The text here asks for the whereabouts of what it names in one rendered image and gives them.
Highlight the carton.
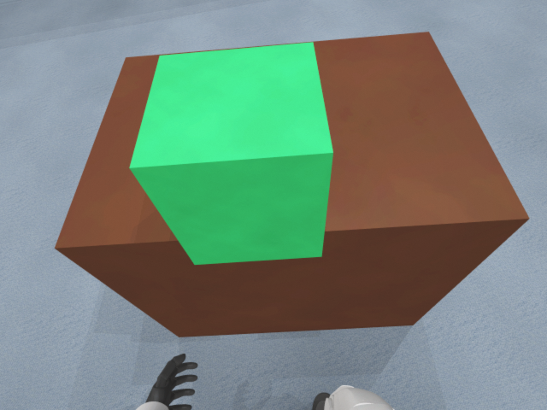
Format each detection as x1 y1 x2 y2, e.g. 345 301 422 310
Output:
129 42 333 265

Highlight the right robot foot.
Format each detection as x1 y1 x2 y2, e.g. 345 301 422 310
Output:
312 392 330 410

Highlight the pedestal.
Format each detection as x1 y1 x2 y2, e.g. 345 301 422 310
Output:
55 32 530 337

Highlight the left robot hand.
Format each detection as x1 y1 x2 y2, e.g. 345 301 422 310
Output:
146 354 197 410

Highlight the right robot thigh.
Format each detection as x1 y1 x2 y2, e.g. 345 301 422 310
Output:
324 388 394 410

